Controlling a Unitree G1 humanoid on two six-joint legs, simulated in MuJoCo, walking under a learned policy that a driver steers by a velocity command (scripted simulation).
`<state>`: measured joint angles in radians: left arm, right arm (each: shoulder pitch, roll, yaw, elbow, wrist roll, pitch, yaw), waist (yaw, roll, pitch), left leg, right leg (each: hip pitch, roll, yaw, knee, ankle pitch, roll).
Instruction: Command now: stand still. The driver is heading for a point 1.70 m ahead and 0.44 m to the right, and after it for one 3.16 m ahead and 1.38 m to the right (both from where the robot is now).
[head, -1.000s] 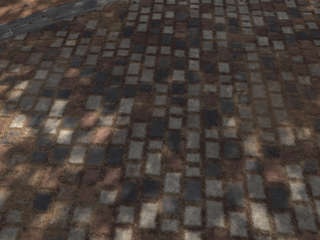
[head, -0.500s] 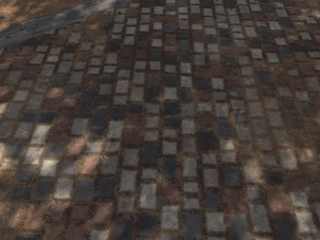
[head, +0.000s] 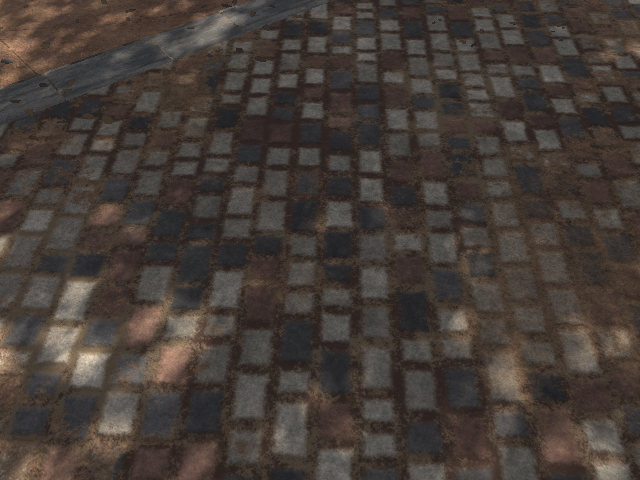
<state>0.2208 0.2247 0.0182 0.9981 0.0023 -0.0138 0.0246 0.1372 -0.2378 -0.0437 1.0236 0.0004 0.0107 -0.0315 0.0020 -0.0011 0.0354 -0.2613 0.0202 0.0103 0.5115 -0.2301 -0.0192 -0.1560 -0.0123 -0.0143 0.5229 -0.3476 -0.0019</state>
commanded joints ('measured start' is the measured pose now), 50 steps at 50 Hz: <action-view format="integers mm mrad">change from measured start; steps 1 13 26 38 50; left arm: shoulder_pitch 42 54 97 138 170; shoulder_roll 113 101 81 63 50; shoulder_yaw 21 16 8 4 3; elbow -16 24 55 68 73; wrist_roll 0 3 3 1 -1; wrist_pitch -5 -3 -4 -4 -4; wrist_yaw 2 5 8 8 8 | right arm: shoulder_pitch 1 -3 33 75 106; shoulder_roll -105 -98 -82 -68 -56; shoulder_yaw -19 -17 -10 -3 1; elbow -17 41 85 104 109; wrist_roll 1 -1 -1 1 3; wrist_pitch -2 4 3 1 0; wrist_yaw -7 -14 -18 -22 -24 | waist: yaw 0 -5 -6 -6 -5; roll -5 -8 -3 -1 0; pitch -49 -15 7 16 19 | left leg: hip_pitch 127 124 108 97 93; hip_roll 27 25 23 24 24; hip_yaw -26 -23 -20 -20 -20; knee -32 -62 -82 -86 -84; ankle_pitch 287 216 165 159 169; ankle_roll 38 26 19 17 16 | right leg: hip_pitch -75 -85 -100 -102 -99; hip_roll -41 -32 -26 -21 -19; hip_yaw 33 28 26 23 21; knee -98 -141 -169 -175 -174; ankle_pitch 318 226 157 158 179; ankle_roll -20 -20 -22 -25 -26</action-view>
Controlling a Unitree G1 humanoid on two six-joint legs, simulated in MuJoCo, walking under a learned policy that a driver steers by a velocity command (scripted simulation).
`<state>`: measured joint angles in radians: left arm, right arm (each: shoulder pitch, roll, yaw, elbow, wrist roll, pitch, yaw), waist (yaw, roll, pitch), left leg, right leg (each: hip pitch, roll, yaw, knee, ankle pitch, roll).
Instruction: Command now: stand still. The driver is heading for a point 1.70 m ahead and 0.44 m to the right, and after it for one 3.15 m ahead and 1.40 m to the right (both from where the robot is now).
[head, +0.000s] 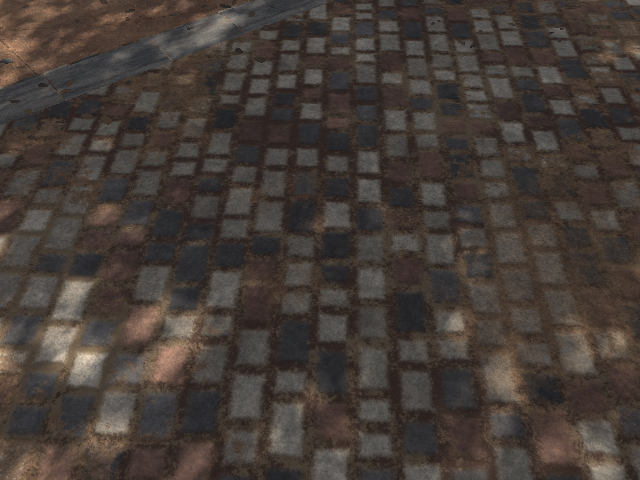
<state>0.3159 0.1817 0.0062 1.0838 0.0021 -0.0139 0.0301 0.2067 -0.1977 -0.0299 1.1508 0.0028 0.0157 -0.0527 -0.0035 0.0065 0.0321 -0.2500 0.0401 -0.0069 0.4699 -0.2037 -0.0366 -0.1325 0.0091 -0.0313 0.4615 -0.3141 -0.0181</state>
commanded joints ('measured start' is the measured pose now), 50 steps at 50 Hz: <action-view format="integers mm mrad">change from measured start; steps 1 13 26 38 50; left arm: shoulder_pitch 78 100 164 12 -321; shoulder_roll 92 82 195 73 72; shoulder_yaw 15 16 61 39 49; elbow -12 -12 -23 -156 -253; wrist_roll -1 -2 -30 -54 -25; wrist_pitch -4 -5 -8 -92 -82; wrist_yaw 2 3 15 -12 -45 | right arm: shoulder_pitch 39 59 0 392 260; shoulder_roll -95 -88 -59 -199 -137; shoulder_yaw -13 -12 -13 -63 -15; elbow -18 -18 -64 -4 -94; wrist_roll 0 2 11 2 -10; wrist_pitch -5 -5 -31 -136 -112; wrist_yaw -3 -5 4 59 31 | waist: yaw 0 1 50 -105 -52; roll -8 -8 -180 219 52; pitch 23 27 145 -41 114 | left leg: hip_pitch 82 81 -196 411 167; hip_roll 4 4 -61 390 143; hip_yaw -3 -2 99 -759 -43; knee -42 -40 280 -323 -374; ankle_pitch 143 150 -257 -392 328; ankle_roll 34 33 58 333 205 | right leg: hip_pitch -123 -120 -135 -682 -591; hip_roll -40 -39 -254 -1 -106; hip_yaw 38 37 353 137 -5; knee -113 -111 -298 826 268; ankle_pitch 147 161 -559 -212 341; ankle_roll -10 -11 -179 -44 -3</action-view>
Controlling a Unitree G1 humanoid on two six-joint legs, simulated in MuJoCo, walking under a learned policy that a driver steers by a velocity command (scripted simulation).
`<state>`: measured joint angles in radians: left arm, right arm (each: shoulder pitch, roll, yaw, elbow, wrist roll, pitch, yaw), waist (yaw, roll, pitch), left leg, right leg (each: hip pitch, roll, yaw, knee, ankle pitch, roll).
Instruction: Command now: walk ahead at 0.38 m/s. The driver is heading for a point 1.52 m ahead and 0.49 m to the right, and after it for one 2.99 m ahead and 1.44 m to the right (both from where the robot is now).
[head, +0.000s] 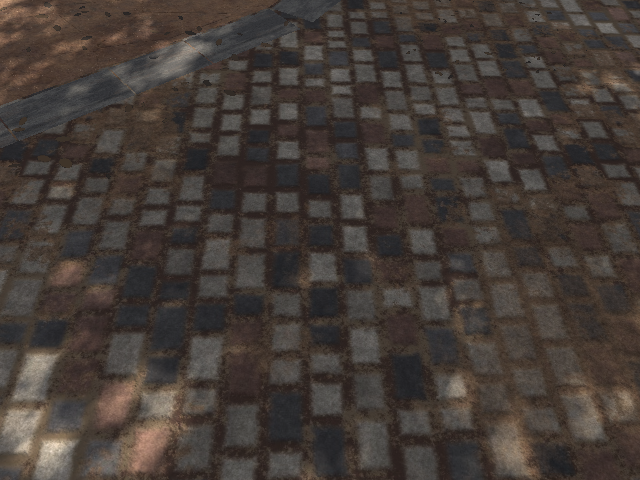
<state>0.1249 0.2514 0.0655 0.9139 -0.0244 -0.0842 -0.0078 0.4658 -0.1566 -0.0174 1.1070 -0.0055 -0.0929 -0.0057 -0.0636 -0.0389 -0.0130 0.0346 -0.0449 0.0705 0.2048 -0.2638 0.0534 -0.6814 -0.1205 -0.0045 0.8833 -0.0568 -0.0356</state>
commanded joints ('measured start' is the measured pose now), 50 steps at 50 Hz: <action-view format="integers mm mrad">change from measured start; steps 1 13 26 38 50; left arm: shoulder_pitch -162 43 -11 -66 -290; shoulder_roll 1 98 153 59 10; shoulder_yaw -14 3 25 22 -6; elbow -92 -16 10 -4 -132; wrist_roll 2 17 -3 1 -8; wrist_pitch -14 -1 30 6 24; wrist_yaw -12 -20 33 3 -54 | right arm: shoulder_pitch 10 10 -150 -35 52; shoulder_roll -183 -148 -149 -159 -208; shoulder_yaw -29 -26 -58 -68 -82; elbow -51 -73 -115 -79 -69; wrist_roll -1 38 6 2 13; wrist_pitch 0 10 63 -26 -3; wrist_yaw -19 -4 -36 -21 -28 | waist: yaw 2 98 18 29 -34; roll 101 -36 -72 139 158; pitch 163 -228 -9 59 170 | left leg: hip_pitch -132 -580 -313 -18 37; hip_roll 218 64 100 313 346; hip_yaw -94 -167 -38 -253 51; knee -99 1142 487 -98 -36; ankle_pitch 456 -338 -76 3 319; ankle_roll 107 -83 -11 89 59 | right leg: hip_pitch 6 751 274 -173 -27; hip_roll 47 -216 -127 61 74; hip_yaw -56 349 251 67 -70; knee -213 -491 -785 41 -263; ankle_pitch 108 497 -527 -46 -24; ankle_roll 15 -293 -179 -12 -48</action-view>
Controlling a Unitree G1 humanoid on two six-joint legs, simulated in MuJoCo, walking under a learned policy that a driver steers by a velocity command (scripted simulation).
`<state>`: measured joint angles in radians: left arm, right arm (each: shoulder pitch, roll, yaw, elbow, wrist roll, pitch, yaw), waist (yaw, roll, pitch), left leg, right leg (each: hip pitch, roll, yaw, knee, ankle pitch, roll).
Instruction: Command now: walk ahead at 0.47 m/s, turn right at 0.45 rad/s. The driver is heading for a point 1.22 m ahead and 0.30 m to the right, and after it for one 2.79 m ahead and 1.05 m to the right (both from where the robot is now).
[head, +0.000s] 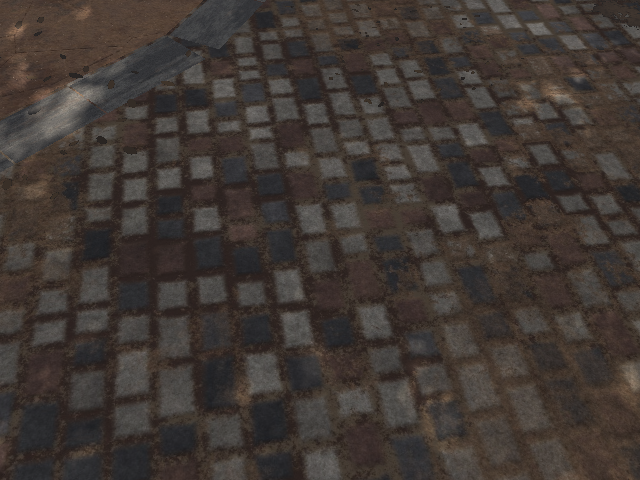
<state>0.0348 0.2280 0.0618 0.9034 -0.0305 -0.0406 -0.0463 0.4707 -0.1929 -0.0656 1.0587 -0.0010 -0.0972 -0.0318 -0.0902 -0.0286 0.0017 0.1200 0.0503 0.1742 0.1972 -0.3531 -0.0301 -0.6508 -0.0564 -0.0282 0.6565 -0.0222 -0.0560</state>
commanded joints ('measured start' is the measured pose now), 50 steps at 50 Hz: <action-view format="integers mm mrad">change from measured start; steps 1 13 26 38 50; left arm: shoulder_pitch -187 104 176 243 313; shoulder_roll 47 147 147 94 157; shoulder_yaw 3 41 38 10 24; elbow -129 -111 -133 -108 -57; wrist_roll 1 24 15 26 16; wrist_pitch -20 -39 23 80 -37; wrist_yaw -21 24 89 85 73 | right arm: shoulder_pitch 32 -170 -350 -392 -399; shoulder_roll -186 -154 -201 -175 -169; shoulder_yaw -39 -41 -32 -2 -22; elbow -26 -223 -342 -345 -349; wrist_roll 11 -2 -23 -22 12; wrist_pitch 6 -36 -25 59 2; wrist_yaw -2 -6 25 25 35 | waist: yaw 15 47 60 102 134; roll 161 20 -73 199 -110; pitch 141 -36 -103 -122 81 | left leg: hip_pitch -40 -708 -435 -399 -968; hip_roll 253 92 -41 131 6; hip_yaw -29 -240 -230 -377 -219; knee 28 977 208 87 694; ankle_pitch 588 10 476 261 82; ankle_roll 134 7 39 243 60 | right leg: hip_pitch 3 435 488 342 660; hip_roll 34 -116 -16 53 -222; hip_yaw -75 304 351 61 413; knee -50 -405 -82 132 -516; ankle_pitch -108 331 199 -420 -425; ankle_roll -49 -253 -76 116 -144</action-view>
